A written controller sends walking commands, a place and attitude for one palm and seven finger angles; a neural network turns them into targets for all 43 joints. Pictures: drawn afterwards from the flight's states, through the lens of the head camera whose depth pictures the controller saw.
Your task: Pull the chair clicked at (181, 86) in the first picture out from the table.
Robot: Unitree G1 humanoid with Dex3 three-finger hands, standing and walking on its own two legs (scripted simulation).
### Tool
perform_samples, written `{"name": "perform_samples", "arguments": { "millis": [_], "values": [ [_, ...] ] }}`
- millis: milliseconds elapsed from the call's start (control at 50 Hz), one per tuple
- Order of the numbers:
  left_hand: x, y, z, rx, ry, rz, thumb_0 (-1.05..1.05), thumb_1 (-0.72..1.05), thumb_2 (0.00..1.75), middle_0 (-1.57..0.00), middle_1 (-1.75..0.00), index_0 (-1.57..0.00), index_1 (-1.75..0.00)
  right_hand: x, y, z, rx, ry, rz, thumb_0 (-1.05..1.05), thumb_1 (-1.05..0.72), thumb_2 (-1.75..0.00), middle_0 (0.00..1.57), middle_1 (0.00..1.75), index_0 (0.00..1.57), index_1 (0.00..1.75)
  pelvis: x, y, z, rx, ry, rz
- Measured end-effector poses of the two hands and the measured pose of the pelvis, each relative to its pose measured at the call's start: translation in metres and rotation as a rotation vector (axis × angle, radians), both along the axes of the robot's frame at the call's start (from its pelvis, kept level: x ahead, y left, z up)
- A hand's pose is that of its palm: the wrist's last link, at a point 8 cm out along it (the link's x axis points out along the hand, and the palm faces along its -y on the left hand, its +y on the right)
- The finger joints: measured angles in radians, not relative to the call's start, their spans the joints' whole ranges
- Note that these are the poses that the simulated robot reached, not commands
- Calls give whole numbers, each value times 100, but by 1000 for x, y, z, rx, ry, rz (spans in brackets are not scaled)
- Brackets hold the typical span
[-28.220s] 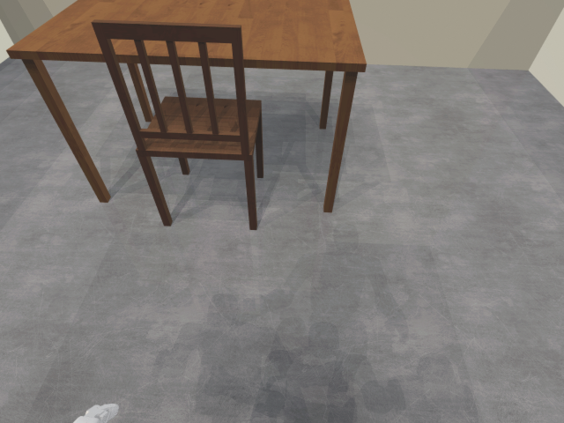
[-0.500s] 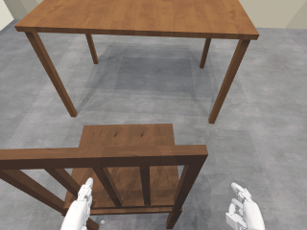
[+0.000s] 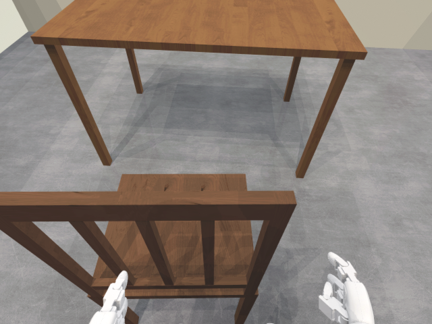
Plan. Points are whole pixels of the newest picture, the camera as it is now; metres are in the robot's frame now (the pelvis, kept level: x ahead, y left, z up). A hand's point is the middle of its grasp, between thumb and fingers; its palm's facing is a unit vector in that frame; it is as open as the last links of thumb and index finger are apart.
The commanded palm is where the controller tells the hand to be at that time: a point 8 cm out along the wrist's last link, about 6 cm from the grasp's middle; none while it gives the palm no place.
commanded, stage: draw the hand back to the body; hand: left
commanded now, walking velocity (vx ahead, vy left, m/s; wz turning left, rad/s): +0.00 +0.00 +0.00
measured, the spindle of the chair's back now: (159, 256) +0.25 +0.13 -0.02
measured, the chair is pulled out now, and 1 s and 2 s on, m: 0.63 0.62 0.62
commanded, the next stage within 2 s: step back with the hand held close in 1.52 s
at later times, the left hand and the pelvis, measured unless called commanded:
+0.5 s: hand (105, 316) +0.13 +0.16 +0.09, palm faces +0.00 -0.97 -0.22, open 16.6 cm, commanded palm +0.11 +0.23 +0.13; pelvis -0.01 -0.01 +0.01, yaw +0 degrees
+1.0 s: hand (27, 276) +0.16 +0.23 +0.17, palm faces +0.34 -0.78 -0.52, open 9.4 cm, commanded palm +0.13 +0.27 +0.22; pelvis +0.00 -0.03 +0.06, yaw +0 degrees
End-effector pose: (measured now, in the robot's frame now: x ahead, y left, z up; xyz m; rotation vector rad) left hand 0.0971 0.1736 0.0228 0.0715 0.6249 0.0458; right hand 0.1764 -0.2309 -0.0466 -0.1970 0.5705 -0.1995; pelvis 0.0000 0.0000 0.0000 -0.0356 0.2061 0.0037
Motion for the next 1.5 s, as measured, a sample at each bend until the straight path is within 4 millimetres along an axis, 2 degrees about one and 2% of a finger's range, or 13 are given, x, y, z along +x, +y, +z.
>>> {"name": "perform_samples", "arguments": {
  "millis": [120,240,360,460,500,600,760,860,1020,1180,1240,1380,1500],
  "values": [
    [16,9,30,-42,-274,41,-1,-53,20,0,0,-1,0,-1,0,-11,7,5,11,1,-90,-89,21,30,21,30,-4,-4,-7,-4,7,3],
    [19,16,48,-8,-446,-10,-1,-54,20,0,0,-5,-2,-4,0,-26,59,25,2,1,-90,-89,20,30,21,30,-9,-7,-12,-3,6,-5],
    [16,26,59,29,-465,-68,-1,-54,20,-2,-1,-6,-3,-9,1,-33,95,47,-10,1,-90,-89,20,30,21,30,-14,-10,-10,-4,-17,-4],
    [16,32,76,36,-463,-68,-1,-51,22,-3,-2,-11,-5,-11,0,-24,103,30,-26,1,-90,-89,20,30,21,30,-13,-12,0,-4,-47,2],
    [16,35,82,149,-419,-82,-1,-48,23,-3,-3,-15,-7,-11,-1,-19,87,38,-25,1,-90,-90,20,30,21,30,-12,-14,6,-1,-69,-3],
    [16,41,100,318,-329,-55,-1,-35,29,-4,-5,-26,-15,-9,-3,-2,70,33,-24,1,-90,-90,20,30,21,30,-7,-16,23,2,-135,-3],
    [19,54,117,399,-299,17,-1,-8,42,-7,-10,-42,-26,-4,-6,15,49,32,14,1,-90,-90,20,30,21,30,-5,-22,41,7,-215,-7],
    [19,67,136,468,-324,75,0,9,51,-9,-14,-47,-31,-1,-8,18,36,41,55,1,-90,-90,20,30,21,30,-3,-25,49,11,-243,-2],
    [24,90,179,567,-463,214,0,38,64,-13,-20,-45,-35,9,-7,18,34,54,108,1,-90,-90,20,30,21,30,2,-25,57,20,-268,6],
    [53,100,247,634,-797,298,1,66,78,-17,-26,-28,-30,20,-8,25,50,40,109,1,-90,-89,21,30,21,30,9,-25,62,27,-279,1],
    [64,104,245,621,-800,292,1,75,83,-18,-27,-24,-30,21,-11,27,67,45,79,1,-90,-89,21,30,21,30,11,-23,63,27,-276,-8],
    [71,101,205,531,-640,235,1,86,88,-20,-30,-21,-30,11,-19,27,42,106,38,1,-90,-89,20,30,21,30,14,-18,66,23,-264,-24],
    [64,107,224,574,-701,231,2,88,89,-21,-30,-21,-30,8,-14,27,15,134,48,1,-90,-90,20,30,20,30,19,-11,67,17,-269,-19]
  ]
}}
